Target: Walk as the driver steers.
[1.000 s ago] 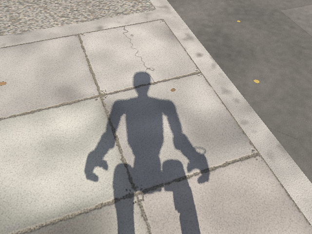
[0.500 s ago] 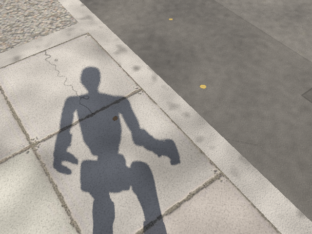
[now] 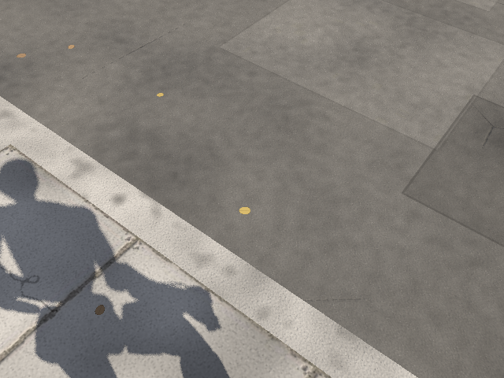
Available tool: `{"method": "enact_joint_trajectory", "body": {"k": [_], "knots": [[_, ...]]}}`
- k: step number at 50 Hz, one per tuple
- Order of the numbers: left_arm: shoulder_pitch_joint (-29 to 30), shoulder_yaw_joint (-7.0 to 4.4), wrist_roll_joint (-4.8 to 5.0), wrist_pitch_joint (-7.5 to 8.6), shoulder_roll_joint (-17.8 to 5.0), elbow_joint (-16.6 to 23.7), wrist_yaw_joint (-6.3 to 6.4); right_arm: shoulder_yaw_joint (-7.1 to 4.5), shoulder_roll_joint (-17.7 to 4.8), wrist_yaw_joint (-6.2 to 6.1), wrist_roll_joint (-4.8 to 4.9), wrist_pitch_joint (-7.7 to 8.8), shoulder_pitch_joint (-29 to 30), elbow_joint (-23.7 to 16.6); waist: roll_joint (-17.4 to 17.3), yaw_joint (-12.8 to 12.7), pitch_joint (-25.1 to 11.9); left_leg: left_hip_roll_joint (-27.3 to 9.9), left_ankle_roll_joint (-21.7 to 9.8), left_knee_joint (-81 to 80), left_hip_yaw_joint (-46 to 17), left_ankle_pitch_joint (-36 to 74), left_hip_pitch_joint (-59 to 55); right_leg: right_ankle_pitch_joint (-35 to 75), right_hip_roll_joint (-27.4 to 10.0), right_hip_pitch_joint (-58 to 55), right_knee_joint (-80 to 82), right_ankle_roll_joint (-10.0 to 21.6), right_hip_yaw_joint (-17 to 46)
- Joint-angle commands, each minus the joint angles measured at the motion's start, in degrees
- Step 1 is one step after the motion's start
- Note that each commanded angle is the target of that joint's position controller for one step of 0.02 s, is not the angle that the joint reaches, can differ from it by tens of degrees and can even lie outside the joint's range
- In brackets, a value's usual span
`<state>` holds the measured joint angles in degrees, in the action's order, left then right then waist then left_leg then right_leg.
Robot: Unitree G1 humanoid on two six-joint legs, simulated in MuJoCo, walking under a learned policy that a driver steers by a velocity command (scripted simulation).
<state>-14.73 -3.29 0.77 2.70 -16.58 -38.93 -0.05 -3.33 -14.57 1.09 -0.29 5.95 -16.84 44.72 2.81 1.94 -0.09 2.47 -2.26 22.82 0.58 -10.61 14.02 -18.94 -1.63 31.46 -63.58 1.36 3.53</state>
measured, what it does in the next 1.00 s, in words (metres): walks ahead, turning left: right foot, then left foot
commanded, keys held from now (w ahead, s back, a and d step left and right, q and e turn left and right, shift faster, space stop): w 0.18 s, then q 0.82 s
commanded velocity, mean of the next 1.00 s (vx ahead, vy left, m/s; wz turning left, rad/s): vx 0.21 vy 0.00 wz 0.30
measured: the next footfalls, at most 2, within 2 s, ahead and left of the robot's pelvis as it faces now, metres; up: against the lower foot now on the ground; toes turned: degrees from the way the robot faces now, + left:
right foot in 0.28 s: +0.31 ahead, -0.16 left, +0.00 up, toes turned +0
left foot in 0.74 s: +0.28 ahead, +0.10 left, +0.00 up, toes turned +17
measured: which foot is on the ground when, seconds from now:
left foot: down 0.00-0.30, up 0.32-0.72, down 0.74-1.00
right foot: up 0.00-0.26, down 0.28-0.74, up 0.76-1.00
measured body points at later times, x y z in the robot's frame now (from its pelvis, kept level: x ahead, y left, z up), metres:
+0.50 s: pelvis +0.21 -0.06 +0.00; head +0.25 -0.07 +0.45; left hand +0.34 +0.22 -0.09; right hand +0.32 -0.34 -0.13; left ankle +0.20 +0.09 -0.67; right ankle +0.27 -0.16 -0.74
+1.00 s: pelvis +0.24 +0.00 +0.00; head +0.28 +0.04 +0.45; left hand +0.29 +0.32 -0.12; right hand +0.49 -0.22 -0.08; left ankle +0.25 +0.09 -0.74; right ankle +0.31 -0.15 -0.67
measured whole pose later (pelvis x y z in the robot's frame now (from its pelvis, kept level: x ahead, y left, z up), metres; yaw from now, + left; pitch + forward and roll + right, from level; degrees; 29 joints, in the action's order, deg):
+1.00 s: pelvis +0.24 +0.00 +0.00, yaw +23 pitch +3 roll -3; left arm -4.6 -5.0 -0.1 -0.8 -17.8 -43.4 2.1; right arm -4.1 -17.2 -1.4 0.3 -1.4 -10.6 36.6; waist 1.2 0.5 2.7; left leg 2.4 -3.2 26.1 -4.7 -9.6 19.3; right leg -21.5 0.3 30.8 -56.4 -4.2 2.9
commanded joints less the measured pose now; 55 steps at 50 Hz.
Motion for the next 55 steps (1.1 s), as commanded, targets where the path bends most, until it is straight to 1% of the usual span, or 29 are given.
{"method": "enact_joint_trajectory", "body": {"k": [1,6,9,10,12,13,14,15,16,17,18,19,20,21,23,25,29,33,36,37,38,39,40,41,42,43,46,51,55], "knots": [[2.2,-0.26,-0.48,1.01,-2.0,5.0,-0.15,-1.68,-8.3,-0.24,0.5,0.87,1.1,-2.5,-8.1,-1.0,0.3,-15.1,-11.3,-13.2,-14.7,8.2,-5.5,4.6,-3.9,8.1,7.2,-0.9,0.3],[10.5,0.65,-0.09,1.84,-0.7,6.4,-0.93,-1.87,-10.7,-0.46,1.41,-0.16,-1.8,-0.2,-7.6,2.1,1.0,-13.2,-9.3,-13.3,-7.5,11.2,-5.4,17.6,-2.6,2.6,24.5,-1.5,-2.5],[14.7,0.43,0.48,2.1,-1.4,7.8,-1.58,-1.82,-11.3,-0.34,1.82,-0.87,-4.7,1.5,-7.8,3.4,2.0,-15.0,-8.6,-11.9,-7.9,10.7,-8.5,18.0,-1.4,1.2,29.5,-0.9,-3.1],[15.8,0.28,0.32,2.34,-1.7,8.4,-1.77,-1.72,-11.2,-0.4,1.89,-1.28,-5.2,2.0,-7.9,3.3,2.8,-15.3,-8.0,-10.2,-8.7,14.3,-9.2,16.8,-0.8,0.3,31.4,-0.3,-3.0],[12.8,-0.53,-0.37,3.03,-3.0,8.0,-2.01,-1.76,-11.8,-0.82,1.91,-2.3,-4.8,2.6,-8.4,0.5,1.0,-14.6,-5.9,-3.9,-9.1,23.8,-11.2,16.6,1.1,-5.8,36.1,1.1,-3.4],[7.4,-1.38,-1.09,3.31,-4.5,6.3,-1.78,-1.61,-11.6,-1.07,2.0,-2.53,-4.0,2.3,-7.8,-2.5,-2.4,-12.2,-4.3,2.1,-7.8,30.6,-10.1,21.0,2.4,-14.6,39.3,2.4,-4.5],[1.2,-2.41,-2.1,3.46,-7.5,5.0,-1.28,-0.99,-10.0,-1.16,1.38,-2.23,-3.7,1.5,-6.5,-5.3,-7.8,-8.9,-1.7,11.0,-5.9,26.7,-4.8,32.7,-1.8,-26.9,38.3,4.4,-1.6],[-6.5,-3.27,-3.79,2.96,-12.3,4.8,-0.43,0.73,-5.3,-1.15,-0.59,-1.49,-4.4,-0.6,4.1,-7.5,-16.9,-3.1,2.3,30.2,-2.7,1.2,11.3,54.6,-16.8,-46.6,33.0,9.8,11.8],[-7.4,-3.12,-3.04,1.79,-12.0,4.4,-0.54,1.48,-3.8,-1.13,0.75,-1.21,-12.7,0.9,15.4,-5.6,-26.2,0.2,4.3,44.2,-5.9,-29.0,20.2,58.3,-26.8,-53.6,34.5,17.9,25.2],[-5.9,-2.4,-2.14,0.94,-8.5,4.7,-0.64,-0.47,-10.2,-1.31,1.96,-1.78,-10.2,1.6,7.6,-6.8,-22.5,-2.3,4.9,49.6,-8.8,-27.3,22.4,52.3,-23.5,-47.1,36.3,16.5,21.6],[-2.2,-1.63,-1.55,0.72,-6.5,4.8,-0.48,-0.83,-10.4,-1.49,2.47,-2.49,-5.3,0.2,5.6,-5.6,-15.2,-4.0,5.1,50.3,-6.7,-25.0,25.8,49.2,-20.6,-41.5,37.4,14.4,14.8],[1.3,-1.11,-1.28,0.72,-5.0,4.4,-0.53,-0.83,-9.1,-1.9,1.9,-3.5,-4.0,0.3,2.6,-3.8,-10.9,-5.9,5.7,47.7,-5.7,-21.7,25.0,45.8,-18.0,-34.3,39.7,13.0,10.5],[4.5,-0.77,-1.25,0.82,-3.7,4.2,-0.6,-1.17,-8.6,-2.34,1.37,-4.8,-3.9,0.4,2.9,-1.9,-8.0,-7.2,6.1,44.9,-5.4,-19.0,22.0,41.9,-16.3,-27.5,42.4,12.1,7.2],[6.6,-1.09,-1.91,0.96,-4.4,3.8,-0.64,-1.15,-7.4,-2.62,1.32,-6.07,-5.0,0.4,4.1,-0.3,-6.3,-7.0,6.7,44.5,-4.1,-16.1,17.3,39.8,-15.3,-20.9,45.3,12.0,4.2],[9.6,-1.48,-2.57,1.35,-5.0,3.4,-0.33,-1.29,-6.0,-3.06,1.18,-7.53,-5.3,-0.5,5.2,1.3,-4.9,-6.6,7.4,42.4,-2.9,-12.2,14.8,37.2,-15.2,-16.0,48.3,12.8,0.3],[10.0,-1.84,-2.37,1.39,-5.7,2.5,0.38,-1.43,-5.6,-3.02,0.81,-8.05,-2.7,-2.3,4.5,0.9,-4.5,-7.4,7.0,37.8,-3.0,-7.9,15.2,34.0,-15.8,-16.1,49.5,12.8,-2.2],[9.9,-2.43,-1.72,0.16,-7.3,0.9,1.59,-1.38,-5.4,-1.65,0.73,-8.37,2.9,-5.4,3.6,-0.7,-4.6,-7.9,5.6,27.8,-1.5,-2.3,12.2,26.0,-16.2,-17.6,50.1,12.1,-5.9],[8.7,-3.25,-0.45,-1.23,-9.4,-0.7,1.32,-2.12,-7.0,-0.41,0.8,-9.16,6.6,-8.4,3.8,-2.0,-3.7,-7.1,3.7,20.7,0.6,-6.3,11.1,21.8,-18.4,-21.6,47.2,10.8,-5.9],[8.4,-3.46,0.94,-1.99,-9.5,-2.0,1.34,-2.77,-7.3,0.11,0.75,-9.14,4.9,-8.8,2.9,-0.7,-3.9,-4.3,0.6,8.2,3.4,-0.9,4.1,18.9,-16.8,-22.4,39.8,6.5,-8.2],[5.0,-3.15,0.53,-2.2,-7.9,-3.5,1.19,-3.64,-9.5,-0.44,0.48,-8.95,2.9,-8.3,-0.7,-0.6,-4.4,-3.9,-1.3,3.0,1.3,7.2,-1.4,14.7,-13.9,-19.9,33.9,2.9,-10.6],[4.0,-2.32,-1.72,-2.13,-5.0,-2.8,0.89,-5.47,-16.5,-1.62,0.24,-8.66,0.4,-8.9,-15.5,-1.6,-5.6,-15.5,-6.0,0.5,-14.7,30.5,-10.8,0.9,-7.2,-8.3,17.0,-2.6,-16.4],[8.2,-1.76,-2.57,-2.17,-4.3,0.5,1.29,-5.49,-19.0,-1.6,-1.07,-7.99,0.7,-10.5,-22.8,-0.1,-6.0,-25.0,-18.0,-1.3,-30.1,36.3,-13.7,-20.5,1.3,6.6,3.0,-6.1,-11.3],[11.6,-2.48,-1.87,-2.28,-6.7,0.4,1.4,-4.72,-16.0,-0.93,-1.34,-6.72,-0.5,-10.3,-13.9,2.5,-8.8,-23.4,-18.9,-2.0,-27.7,34.6,-13.2,-20.0,0.7,7.7,-4.6,-5.4,-3.0],[11.7,-2.61,-0.71,-2.48,-6.6,0.5,1.55,-4.34,-15.1,-0.94,-0.93,-5.77,1.4,-10.1,-11.5,0.9,-7.8,-20.5,-16.0,-1.6,-22.9,31.8,-12.2,-15.3,0.0,8.5,-5.6,-4.4,-1.2],[10.3,-2.75,-0.8,-2.69,-6.3,-0.8,2.09,-4.07,-13.6,-1.22,0.14,-5.54,4.4,-10.5,-8.3,-0.7,-7.2,-17.7,-12.9,-1.2,-19.8,27.8,-11.1,-10.9,-0.9,8.5,-3.8,-4.2,-0.4],[10.1,-3.09,-1.27,-2.9,-7.2,-1.0,2.55,-3.52,-12.1,-1.63,1.02,-5.8,7.0,-11.1,-8.7,-1.7,-6.7,-16.7,-11.4,-1.4,-18.7,26.1,-9.6,-7.9,-1.2,7.9,-2.1,-4.4,0.1],[8.4,-2.98,-0.94,-2.85,-6.0,-1.5,2.39,-3.17,-11.7,-2.43,0.42,-6.37,8.1,-12.1,-9.8,-3.0,-8.3,-14.2,-11.1,-1.8,-17.3,26.4,-7.0,-3.0,0.9,3.1,0.4,-5.2,-0.2],[10.8,-2.23,-0.73,-2.74,-4.5,-0.9,2.02,-3.77,-13.0,-3.33,0.66,-7.09,7.3,-12.6,-10.6,-1.4,-7.3,-13.3,-11.0,-2.1,-21.0,14.9,-5.7,-1.1,2.2,-0.7,14.0,-6.1,1.0],[10.7,-2.39,-0.34,-2.18,-5.2,-0.7,1.21,-3.9,-13.1,-2.87,0.59,-7.66,8.0,-13.2,-12.0,-0.8,-5.9,-12.4,-10.9,-2.1,-25.6,9.5,-2.6,-2.1,3.6,-5.9,21.2,-5.4,1.4]]}}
